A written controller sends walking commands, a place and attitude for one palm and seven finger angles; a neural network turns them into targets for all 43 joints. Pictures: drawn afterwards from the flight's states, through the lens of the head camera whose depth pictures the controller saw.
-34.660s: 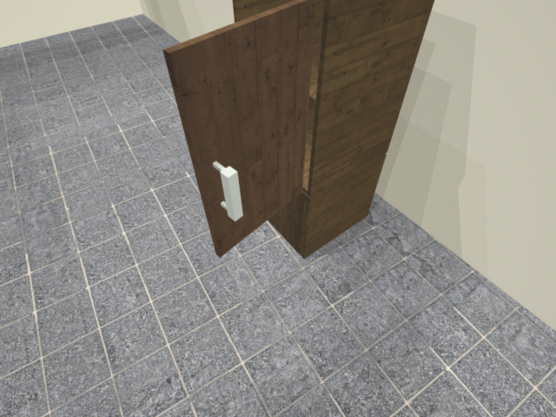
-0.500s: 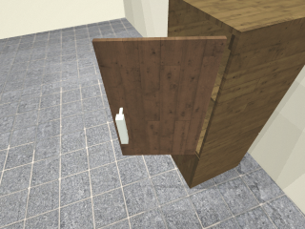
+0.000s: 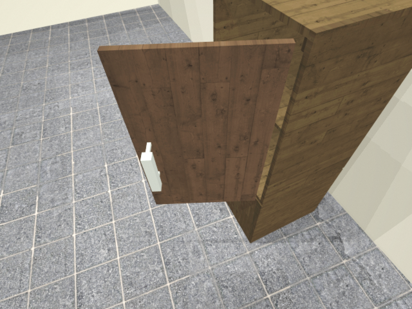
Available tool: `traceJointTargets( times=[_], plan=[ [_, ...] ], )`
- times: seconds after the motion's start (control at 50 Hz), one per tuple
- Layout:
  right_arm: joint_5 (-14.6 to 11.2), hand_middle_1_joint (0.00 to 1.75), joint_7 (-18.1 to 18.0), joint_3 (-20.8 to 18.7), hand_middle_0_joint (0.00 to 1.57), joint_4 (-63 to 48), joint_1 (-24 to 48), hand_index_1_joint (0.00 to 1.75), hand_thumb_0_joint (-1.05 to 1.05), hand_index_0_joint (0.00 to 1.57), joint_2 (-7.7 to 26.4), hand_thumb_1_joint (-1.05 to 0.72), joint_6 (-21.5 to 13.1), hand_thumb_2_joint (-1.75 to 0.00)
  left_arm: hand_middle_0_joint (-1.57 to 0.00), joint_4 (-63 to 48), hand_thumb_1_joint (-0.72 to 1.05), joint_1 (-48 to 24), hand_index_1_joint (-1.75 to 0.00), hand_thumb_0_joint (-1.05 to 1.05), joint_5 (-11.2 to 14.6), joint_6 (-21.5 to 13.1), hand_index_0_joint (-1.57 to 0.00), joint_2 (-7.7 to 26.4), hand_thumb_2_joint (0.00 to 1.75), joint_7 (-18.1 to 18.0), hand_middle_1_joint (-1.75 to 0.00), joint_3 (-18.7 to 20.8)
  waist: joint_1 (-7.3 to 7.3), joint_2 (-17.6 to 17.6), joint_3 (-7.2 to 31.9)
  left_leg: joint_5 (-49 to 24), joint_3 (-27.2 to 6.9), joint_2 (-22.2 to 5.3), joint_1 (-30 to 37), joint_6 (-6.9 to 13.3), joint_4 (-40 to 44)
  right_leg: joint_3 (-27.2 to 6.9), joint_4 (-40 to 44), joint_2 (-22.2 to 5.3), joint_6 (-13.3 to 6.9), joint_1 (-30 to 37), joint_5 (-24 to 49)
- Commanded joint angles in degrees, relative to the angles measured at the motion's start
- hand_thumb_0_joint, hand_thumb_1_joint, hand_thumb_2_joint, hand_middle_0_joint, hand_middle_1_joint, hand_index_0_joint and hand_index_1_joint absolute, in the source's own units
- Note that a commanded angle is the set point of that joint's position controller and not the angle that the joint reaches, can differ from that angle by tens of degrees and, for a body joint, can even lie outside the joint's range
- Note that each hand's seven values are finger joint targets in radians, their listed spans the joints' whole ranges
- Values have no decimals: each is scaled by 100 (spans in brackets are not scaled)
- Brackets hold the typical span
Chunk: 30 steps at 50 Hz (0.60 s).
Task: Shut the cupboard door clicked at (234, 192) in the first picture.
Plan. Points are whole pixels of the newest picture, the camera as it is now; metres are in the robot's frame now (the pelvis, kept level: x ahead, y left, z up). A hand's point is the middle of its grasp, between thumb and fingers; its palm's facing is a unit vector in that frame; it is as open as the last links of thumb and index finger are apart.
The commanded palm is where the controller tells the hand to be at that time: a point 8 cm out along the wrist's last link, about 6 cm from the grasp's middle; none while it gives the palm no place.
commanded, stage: look again from close up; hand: left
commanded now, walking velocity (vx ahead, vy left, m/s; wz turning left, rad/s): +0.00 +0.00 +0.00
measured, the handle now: (153, 167) +0.47 +0.18 -0.08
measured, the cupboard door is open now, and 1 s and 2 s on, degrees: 67 67 67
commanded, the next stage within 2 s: raise the hand and make a fist in 0.38 s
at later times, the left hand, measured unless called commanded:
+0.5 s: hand out of the picture +0.08 +0.20 -0.16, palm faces -0.01 -0.96 -0.29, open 7.3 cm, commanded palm +0.11 +0.25 -0.07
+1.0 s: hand out of the picture +0.14 +0.20 -0.08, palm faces +0.09 -1.00 -0.01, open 5.7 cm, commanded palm +0.12 +0.25 -0.07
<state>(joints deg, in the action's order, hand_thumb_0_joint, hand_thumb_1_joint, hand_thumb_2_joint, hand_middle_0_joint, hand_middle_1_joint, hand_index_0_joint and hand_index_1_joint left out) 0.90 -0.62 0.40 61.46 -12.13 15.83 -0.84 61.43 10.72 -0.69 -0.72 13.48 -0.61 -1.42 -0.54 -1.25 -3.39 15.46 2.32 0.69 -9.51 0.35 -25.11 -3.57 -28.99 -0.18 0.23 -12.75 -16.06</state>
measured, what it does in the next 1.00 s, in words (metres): lowers itself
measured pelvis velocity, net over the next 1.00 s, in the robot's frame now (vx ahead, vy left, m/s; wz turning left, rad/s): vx -0.07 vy -0.01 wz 0.04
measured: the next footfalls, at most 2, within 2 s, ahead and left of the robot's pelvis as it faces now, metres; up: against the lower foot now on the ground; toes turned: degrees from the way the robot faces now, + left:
none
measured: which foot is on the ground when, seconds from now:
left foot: down 0.00-1.00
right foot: down 0.00-1.00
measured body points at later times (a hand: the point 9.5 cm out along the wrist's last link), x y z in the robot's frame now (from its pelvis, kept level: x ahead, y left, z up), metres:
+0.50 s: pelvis +0.02 -0.02 +0.00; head +0.04 -0.02 +0.45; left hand +0.08 +0.25 -0.14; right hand +0.09 -0.27 -0.15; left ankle -0.02 +0.12 -0.74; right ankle -0.01 -0.12 -0.74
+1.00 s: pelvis -0.07 -0.01 -0.13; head +0.00 -0.01 +0.31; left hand +0.13 +0.25 -0.08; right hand +0.17 -0.23 -0.19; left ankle -0.02 +0.12 -0.74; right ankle -0.01 -0.12 -0.74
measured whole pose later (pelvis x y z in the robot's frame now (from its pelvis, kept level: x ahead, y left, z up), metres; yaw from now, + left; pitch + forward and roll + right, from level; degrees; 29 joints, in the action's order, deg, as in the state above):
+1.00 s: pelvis -0.07 -0.01 -0.13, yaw +2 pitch +16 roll -1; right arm -1.0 -4.1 -0.4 29.4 -9.1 13.7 -16.3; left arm 4.9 19.4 18.0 -27.3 11.4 19.3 10.9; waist 3.1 -0.6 8.0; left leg 32.4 -3.6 0.3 -61.1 -1.2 -77.8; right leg 3.6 -76.1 -0.1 -1.7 -60.9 -31.1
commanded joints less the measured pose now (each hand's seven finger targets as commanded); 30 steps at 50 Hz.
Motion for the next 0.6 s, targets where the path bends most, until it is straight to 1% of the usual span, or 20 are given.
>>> traceJointTargets(
  times=[0.0, 0.02, 0.1, 0.12, 0.14, 0.22, 0.28, 0.32, 0.36, 0.38, 0.4, 0.42, 0.44, 0.46, 0.48, 0.5, 0.52, 0.54, 0.56, 0.58],
  plan=[
    [-14, 30, -64, -133, 20, -226, 41, 30, 0, 20, 675, -90, -133, -90, -20, -239, 90, 5, -30, 0, 11, -105, -20, 1053, 90, -95, -30, 240, 51, 156, 427, -1151, -442, -629, 178, 110, 367, -475, 460, -569, -294, 195, 1548],
    [-17, 30, -67, -138, 20, -215, 64, 30, 0, 20, 648, -90, -126, -90, -20, -246, 90, -18, -30, 0, 4, -111, -20, 1076, 90, -98, -30, 245, 46, 219, 351, -1192, -454, -627, 162, 112, 353, -472, 470, -548, -303, 188, 1628],
    [-10, 30, -74, -139, 20, -189, 113, 30, 0, 20, 683, -90, -131, -90, -20, -250, 90, -55, -30, 0, 11, -120, -20, 1079, 90, -97, -30, 253, 50, 172, 551, -1346, -417, -640, 275, 78, 330, -485, 480, -583, -299, 323, 1896],
    [-12, 30, -80, -147, 20, -187, 135, 30, 0, 20, 643, -90, -130, -90, -20, -269, 90, -35, -30, 0, 5, -131, -20, 1073, 90, -102, -30, 264, 59, 237, 504, -1433, -408, -641, 288, 82, 298, -459, 482, -576, -305, 335, 2060],
    [-14, 30, -81, -150, 20, -195, 158, 30, 0, 20, 695, -90, -122, -90, -20, -267, 90, -64, -30, 0, 8, -133, -20, 1100, 90, -104, -30, 261, 46, 239, 490, -1414, -399, -645, 284, 68, 291, -478, 493, -588, -307, 319, 2109],
    [-11, 30, -92, -160, 20, -182, 198, 30, 0, 20, 628, -90, -118, -90, -20, -301, 90, -73, -30, 0, 0, -134, -20, 1075, 90, -105, -30, 277, 57, 242, 463, -1505, -379, -654, 327, 57, 313, -457, 519, -569, -298, 348, 2249],
    [-10, 30, -95, -150, 20, -189, 210, 30, 0, 20, 678, -90, -113, -90, -20, -309, 90, -95, -30, 0, 11, -132, -20, 1107, 90, -101, -30, 288, 54, 245, 579, -1520, -391, -662, 356, 39, 321, -457, 525, -590, -300, 447, 2320],
    [-11, 30, -99, -156, 20, -165, 229, 30, 0, 20, 634, -90, -111, -90, -20, -321, 90, -91, -30, 0, 0, -128, -20, 1084, 90, -102, -30, 292, 66, 249, 459, -1514, -378, -664, 346, 46, 345, -425, 554, -565, -294, 391, 2262],
    [-9, 30, -98, -152, 20, -162, 230, 30, 0, 20, 673, -90, -106, -90, -20, -323, 90, -91, -30, 0, 9, -130, -20, 1113, 90, -102, -30, 298, 60, 272, 550, -1544, -392, -664, 367, 34, 337, -431, 560, -586, -294, 469, 2340],
    [-7, 30, -99, -154, 20, -156, 245, 30, 0, 20, 689, -90, -108, -90, -20, -310, 90, -81, -30, 0, 12, -128, -20, 1109, 90, -99, -30, 292, 66, 194, 581, -1535, -378, -670, 400, 29, 344, -428, 573, -595, -291, 455, 2316],
    [-9, 30, -102, -148, 20, -149, 219, 30, 0, 20, 689, -90, -110, -90, -20, -313, 90, -111, -30, 0, 15, -129, -20, 1116, 90, -98, -30, 294, 52, 250, 610, -1616, -412, -683, 407, 36, 359, -411, 554, -577, -295, 495, 2344],
    [-10, 30, -106, -156, 20, -140, 238, 30, 0, 20, 651, -90, -110, -90, -20, -321, 90, -97, -30, 0, 9, -129, -20, 1091, 90, -100, -30, 302, 69, 194, 504, -1643, -394, -679, 392, 39, 361, -395, 551, -554, -296, 455, 2346],
    [-9, 30, -106, -150, 20, -132, 216, 30, 0, 20, 680, -90, -110, -90, -20, -303, 90, -78, -30, 0, 9, -131, -20, 1121, 90, -100, -30, 302, 73, 167, 576, -1673, -389, -685, 405, 38, 353, -394, 552, -581, -294, 501, 2373],
    [-109, 30, -67, -224, 20, -453, 339, 30, 0, 20, 485, -90, -81, -90, -20, -75, 90, 771, -30, 0, -4, -207, -20, 695, 90, -362, -30, 316, 184, 294, 694, -1200, 42, -711, -54, -96, -917, -604, 569, -996, 109, 785, 4224],
    [34, 30, -863, -585, 20, -1804, -640, 30, 0, 20, 1210, -90, -1017, -90, -20, -8414, 90, -4235, -30, 0, 616, -1975, -20, 5039, 90, -320, -30, 3695, -251, 745, 2243, -2103, 4, -342, 1763, 270, -2293, -166, -802, -622, -129, 675, 3616],
    [-430, 30, -956, -213, 20, -1933, 439, 30, 0, 20, 535, -90, -1294, -90, -22, -5539, 90, 374, -32, 0, 641, -1377, -22, 1127, 90, -312, -32, 792, -77, -1535, 2817, -3310, -255, -75, 1198, -4, -1762, 337, -2181, -176, -106, -70, 2876],
    [-376, 30, -685, -166, 20, -2312, 450, 30, 0, 20, 483, -90, -1580, -90, -24, -6156, 90, 1632, -34, 0, 1122, -723, -24, -214, 90, -279, -34, 664, 191, -2199, 2849, -4430, -599, -248, 1327, -71, -1184, 905, -2379, -37, -72, -664, 1672],
    [-295, 30, -459, -336, 20, -2338, 190, 30, 0, 20, 356, -90, -1760, -90, -25, -6305, 90, 432, -36, 0, 946, -987, -25, 16, 90, -233, -36, 805, -210, -1105, 1395, -3797, -592, -359, 104, -37, -880, 791, -1442, -66, -48, -1488, 649],
    [-255, 30, -400, -597, 20, -2344, 110, 30, 0, 20, 456, -90, -1827, -90, -27, -5807, 90, 865, -38, 0, 1097, -1163, -27, -105, 90, -78, -38, 1030, -101, -202, 497, -2520, -472, -255, -874, -94, -1193, 867, -1029, 14, -105, -1593, 934],
    [-213, 30, -354, -632, 20, -2437, 130, 30, 0, 20, 490, -90, -1880, -90, -29, -5095, 90, 1246, -40, 0, 1184, -1438, -29, -141, 90, 111, -40, 1102, -179, 861, 39, -1451, -413, -106, -1750, -105, -1532, 850, -1045, -60, -94, -1844, 1134]
  ],
)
